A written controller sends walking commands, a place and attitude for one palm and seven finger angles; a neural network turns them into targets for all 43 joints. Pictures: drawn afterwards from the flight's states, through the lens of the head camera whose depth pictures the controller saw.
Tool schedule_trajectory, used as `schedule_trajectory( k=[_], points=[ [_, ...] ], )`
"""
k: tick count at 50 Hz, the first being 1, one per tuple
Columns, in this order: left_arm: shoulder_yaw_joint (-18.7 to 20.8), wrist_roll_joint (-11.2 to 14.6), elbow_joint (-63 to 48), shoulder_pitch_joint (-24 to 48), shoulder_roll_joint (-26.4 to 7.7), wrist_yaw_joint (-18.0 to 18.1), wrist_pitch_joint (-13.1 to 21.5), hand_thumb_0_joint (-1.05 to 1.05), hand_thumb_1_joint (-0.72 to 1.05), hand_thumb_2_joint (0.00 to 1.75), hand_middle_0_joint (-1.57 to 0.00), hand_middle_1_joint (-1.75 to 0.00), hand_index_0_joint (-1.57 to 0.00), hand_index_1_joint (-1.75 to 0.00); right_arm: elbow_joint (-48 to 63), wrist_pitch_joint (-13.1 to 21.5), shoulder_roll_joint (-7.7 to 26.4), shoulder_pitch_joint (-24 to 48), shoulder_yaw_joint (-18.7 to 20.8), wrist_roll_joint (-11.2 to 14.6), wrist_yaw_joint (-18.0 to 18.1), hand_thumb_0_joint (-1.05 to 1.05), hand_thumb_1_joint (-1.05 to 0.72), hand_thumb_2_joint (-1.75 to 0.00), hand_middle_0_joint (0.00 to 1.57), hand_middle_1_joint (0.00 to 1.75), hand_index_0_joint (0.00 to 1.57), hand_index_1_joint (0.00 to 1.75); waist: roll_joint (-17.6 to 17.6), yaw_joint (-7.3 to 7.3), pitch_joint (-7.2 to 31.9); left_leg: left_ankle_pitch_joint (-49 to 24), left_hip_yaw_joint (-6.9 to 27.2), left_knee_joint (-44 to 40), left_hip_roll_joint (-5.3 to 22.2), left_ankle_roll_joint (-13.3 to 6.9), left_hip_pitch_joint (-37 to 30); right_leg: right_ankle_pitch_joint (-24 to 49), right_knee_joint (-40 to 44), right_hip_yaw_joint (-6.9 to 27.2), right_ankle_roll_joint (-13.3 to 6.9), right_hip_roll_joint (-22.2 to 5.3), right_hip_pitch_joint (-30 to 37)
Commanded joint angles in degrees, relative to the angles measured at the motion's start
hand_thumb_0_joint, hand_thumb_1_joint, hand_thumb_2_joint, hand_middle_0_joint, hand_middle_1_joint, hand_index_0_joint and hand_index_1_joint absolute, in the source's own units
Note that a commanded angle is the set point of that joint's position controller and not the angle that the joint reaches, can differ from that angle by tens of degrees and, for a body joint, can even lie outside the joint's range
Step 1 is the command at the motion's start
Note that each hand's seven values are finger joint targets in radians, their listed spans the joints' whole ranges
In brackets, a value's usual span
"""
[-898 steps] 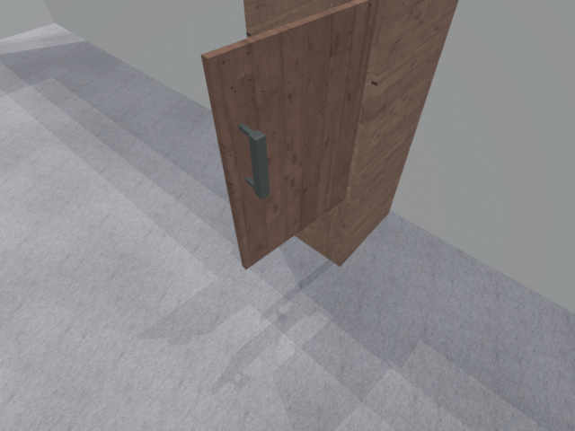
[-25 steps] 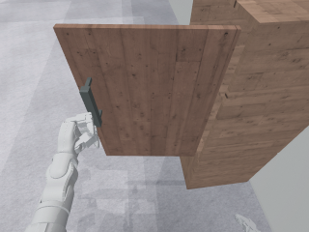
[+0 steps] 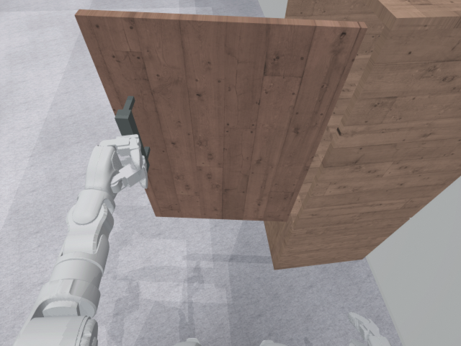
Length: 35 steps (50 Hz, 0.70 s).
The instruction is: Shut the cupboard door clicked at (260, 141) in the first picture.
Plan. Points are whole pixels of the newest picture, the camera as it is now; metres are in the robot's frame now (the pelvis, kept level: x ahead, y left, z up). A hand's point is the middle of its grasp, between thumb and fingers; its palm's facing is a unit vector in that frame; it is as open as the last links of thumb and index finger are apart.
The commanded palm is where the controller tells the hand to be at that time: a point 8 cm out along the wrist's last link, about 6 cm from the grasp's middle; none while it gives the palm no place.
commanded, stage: push the door shut along its arc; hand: left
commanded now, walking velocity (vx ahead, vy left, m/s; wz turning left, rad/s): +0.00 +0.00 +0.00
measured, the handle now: (136, 136) +0.48 +0.19 +0.08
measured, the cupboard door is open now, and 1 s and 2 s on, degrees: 81 68 53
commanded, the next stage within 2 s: pull the fist back off the door in 1.58 s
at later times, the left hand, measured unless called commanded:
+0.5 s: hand (155, 146) +0.45 +0.15 +0.08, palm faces -0.18 -0.98 -0.03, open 3.2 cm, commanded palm +0.45 +0.18 +0.08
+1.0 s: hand (189, 120) +0.51 +0.09 +0.08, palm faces -0.32 -0.95 -0.02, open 3.0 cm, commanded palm +0.51 +0.14 +0.08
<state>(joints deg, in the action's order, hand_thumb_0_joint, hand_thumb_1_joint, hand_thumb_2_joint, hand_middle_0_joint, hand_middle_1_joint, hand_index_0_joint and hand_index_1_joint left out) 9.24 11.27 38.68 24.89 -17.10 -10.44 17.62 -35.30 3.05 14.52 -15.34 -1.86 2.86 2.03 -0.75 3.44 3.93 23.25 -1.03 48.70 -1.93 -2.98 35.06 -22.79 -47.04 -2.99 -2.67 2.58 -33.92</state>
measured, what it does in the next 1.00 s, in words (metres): stands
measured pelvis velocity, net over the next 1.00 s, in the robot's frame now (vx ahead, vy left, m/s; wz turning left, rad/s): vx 0.00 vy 0.01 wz -0.03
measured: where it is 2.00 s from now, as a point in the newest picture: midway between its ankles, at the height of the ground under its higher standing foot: outside the picture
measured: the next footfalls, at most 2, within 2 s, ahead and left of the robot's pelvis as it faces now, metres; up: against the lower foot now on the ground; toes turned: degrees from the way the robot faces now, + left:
none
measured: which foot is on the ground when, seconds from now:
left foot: down 0.00-1.00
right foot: down 0.00-1.00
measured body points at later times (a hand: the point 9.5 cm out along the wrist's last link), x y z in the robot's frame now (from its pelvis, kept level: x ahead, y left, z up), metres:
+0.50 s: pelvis +0.00 +0.01 -0.01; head +0.08 +0.02 +0.44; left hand +0.46 +0.20 +0.08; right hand +0.05 -0.26 -0.12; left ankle +0.01 +0.08 -0.70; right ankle +0.01 -0.09 -0.70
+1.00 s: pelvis +0.00 +0.01 -0.02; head +0.11 +0.01 +0.42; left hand +0.53 +0.14 +0.09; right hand -0.02 -0.26 -0.13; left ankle +0.01 +0.08 -0.70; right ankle +0.01 -0.09 -0.70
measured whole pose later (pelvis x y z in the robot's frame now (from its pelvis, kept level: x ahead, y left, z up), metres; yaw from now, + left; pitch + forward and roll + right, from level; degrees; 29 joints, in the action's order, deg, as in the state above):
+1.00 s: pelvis +0.00 +0.01 -0.02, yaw -2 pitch +19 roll -2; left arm 15.0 5.6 69.5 57.7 -24.5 -20.3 18.7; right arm -36.4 -0.6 16.2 -23.8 -1.6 0.6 -0.1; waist -2.2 11.8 5.3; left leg 25.4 -2.3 55.4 -0.9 -3.7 48.9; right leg -23.9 -53.0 -2.1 -2.2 3.4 -47.9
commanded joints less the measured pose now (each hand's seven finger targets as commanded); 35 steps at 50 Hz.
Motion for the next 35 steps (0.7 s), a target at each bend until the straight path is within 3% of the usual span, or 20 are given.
schedule_trajectory(
  k=[1,2,6,7,8,13,15,16,19,22,25,27,28,32,35],
  points=[
    [-0.2,1.1,-6.6,26.9,-6.3,-3.2,3.5,0.00,0.90,0.90,-1.30,-1.50,-1.30,-1.50,5.2,2.1,8.6,-2.5,3.6,0.5,0.0,0.00,-0.90,-0.90,0.20,0.30,0.20,0.30,-2.1,2.70,18.1,-15.0,4.1,-5.5,1.9,1.6,-11.8,15.4,5.8,3.1,1.0,-1.6,2.9],
    [0.8,1.1,-6.2,27.9,-7.9,-3.5,3.5,0.00,0.90,0.90,-1.30,-1.50,-1.30,-1.50,4.9,2.0,9.0,-3.1,3.7,0.4,0.0,0.00,-0.90,-0.90,0.20,0.30,0.20,0.30,-0.7,2.71,18.5,-15.3,4.3,-5.4,1.8,1.4,-11.3,15.8,5.8,3.1,1.0,-1.6,3.7],
    [1.1,1.3,-4.0,31.9,-8.5,-4.7,3.9,0.00,0.90,0.90,-1.30,-1.50,-1.30,-1.50,4.4,1.5,9.4,-4.6,4.1,0.4,0.0,0.00,-0.90,-0.90,0.20,0.30,0.20,0.30,1.6,3.38,19.7,-16.2,4.2,-5.1,1.8,1.2,-10.8,17.2,5.6,3.1,1.1,-1.6,3.8],
    [0.8,1.1,-3.4,32.6,-8.1,-5.0,4.2,0.00,0.90,0.90,-1.30,-1.50,-1.30,-1.50,4.2,1.4,9.5,-5.0,4.1,0.2,0.0,0.00,-0.90,-0.90,0.20,0.30,0.20,0.30,-0.2,3.24,20.0,-17.5,4.2,-4.9,1.6,1.1,-11.4,17.9,5.3,3.1,1.0,-1.5,3.3],
    [1.4,1.3,-2.7,33.1,-8.7,-5.2,4.4,0.00,0.90,0.90,-1.30,-1.50,-1.30,-1.50,3.9,1.3,9.4,-5.3,4.2,0.3,-0.1,0.00,-0.90,-0.90,0.20,0.30,0.20,0.30,0.7,3.32,20.2,-17.5,4.3,-4.8,1.7,1.1,-11.7,17.9,5.3,3.0,1.0,-1.5,3.3],
    [2.6,0.6,0.6,37.3,-11.0,-6.2,5.6,0.00,0.90,0.90,-1.30,-1.50,-1.30,-1.50,3.3,0.6,9.7,-6.5,4.1,0.1,-0.3,0.00,-0.90,-0.90,0.20,0.30,0.20,0.30,-1.9,3.41,21.2,-17.6,4.6,-4.5,1.7,1.2,-12.1,16.9,4.7,3.0,0.7,-1.3,1.8],
    [3.1,0.1,3.5,39.9,-12.1,-6.3,6.0,0.00,0.90,0.90,-1.30,-1.50,-1.30,-1.50,3.0,0.3,9.7,-7.0,4.0,0.1,-0.2,0.00,-0.90,-0.90,0.20,0.30,0.20,0.30,-0.7,4.15,20.0,-15.5,4.6,-4.6,1.7,1.2,-10.6,15.1,4.9,3.0,0.9,-1.3,0.9],
    [3.2,-0.3,3.1,42.2,-12.6,-6.3,6.6,0.00,0.90,0.90,-1.30,-1.50,-1.30,-1.50,2.8,0.3,9.8,-7.3,4.0,0.0,-0.2,0.00,-0.90,-0.90,0.20,0.30,0.20,0.30,-1.7,4.44,20.6,-15.9,4.8,-4.6,1.8,1.2,-11.1,15.0,4.5,2.9,0.8,-1.3,0.2],
    [0.9,-0.8,5.5,44.1,-10.3,-7.1,6.9,0.00,0.90,0.90,-1.30,-1.50,-1.30,-1.50,2.5,0.1,9.8,-8.2,4.0,-0.2,-0.6,0.00,-0.90,-0.90,0.20,0.30,0.20,0.30,-3.6,5.18,21.7,-17.6,5.3,-3.8,2.0,1.3,-13.2,15.3,4.0,2.7,0.7,-1.0,-2.2],
    [2.4,-0.8,7.2,46.9,-12.5,-8.1,7.2,0.00,0.90,0.90,-1.30,-1.50,-1.30,-1.50,1.9,-0.2,10.5,-9.3,4.2,-0.3,-0.5,0.00,-0.90,-0.90,0.20,0.30,0.20,0.30,-3.0,5.80,23.3,-17.9,5.9,-3.2,2.2,1.2,-13.4,15.1,3.6,2.6,0.5,-0.8,-2.8],
    [0.5,-0.4,9.6,49.5,-10.1,-9.2,6.8,0.00,0.90,0.90,-1.30,-1.50,-1.30,-1.50,1.7,-0.2,10.5,-9.6,4.0,-0.4,-0.6,0.00,-0.90,-0.90,0.20,0.30,0.20,0.30,-3.6,6.60,22.6,-17.1,6.1,-2.9,2.3,1.3,-13.6,13.8,3.6,2.2,0.5,-0.6,-5.1],
    [2.1,-0.6,10.7,52.1,-12.3,-9.5,7.1,0.00,0.90,0.90,-1.30,-1.50,-1.30,-1.50,1.1,-0.4,11.0,-10.5,4.1,-0.6,-0.4,0.00,-0.90,-0.90,0.20,0.30,0.20,0.30,-3.3,7.06,22.8,-17.4,6.7,-2.6,2.4,1.2,-13.2,13.7,3.1,2.2,0.4,-0.6,-6.0],
    [-0.1,-0.9,11.1,53.5,-10.4,-9.7,7.0,0.00,0.90,0.90,-1.30,-1.50,-1.30,-1.50,1.0,-0.4,10.8,-10.6,4.0,-0.6,-0.6,0.00,-0.90,-0.90,0.20,0.30,0.20,0.30,-3.0,7.90,23.0,-17.5,7.2,-2.4,2.5,1.2,-13.9,13.2,2.9,1.8,0.5,-0.5,-7.4],
    [-1.1,-1.1,11.3,56.9,-9.1,-9.7,7.3,0.00,0.90,0.90,-1.30,-1.50,-1.30,-1.50,0.5,-0.3,11.1,-11.6,4.2,-1.0,-0.8,0.00,-0.90,-0.90,0.20,0.30,0.20,0.30,-5.9,8.35,24.7,-19.5,8.4,-1.8,2.8,1.6,-16.6,12.6,2.0,1.5,0.2,-0.4,-10.8],
    [0.0,-1.7,14.3,57.6,-10.5,-9.5,6.4,0.00,0.90,0.90,-1.30,-1.50,-1.30,-1.50,0.1,-0.7,11.4,-12.5,4.2,-1.2,-1.1,0.00,-0.90,-0.90,0.20,0.30,0.20,0.30,-3.4,8.75,24.0,-17.9,8.7,-1.5,2.9,1.6,-14.9,11.4,2.0,1.3,0.3,-0.3,-11.5]
  ],
)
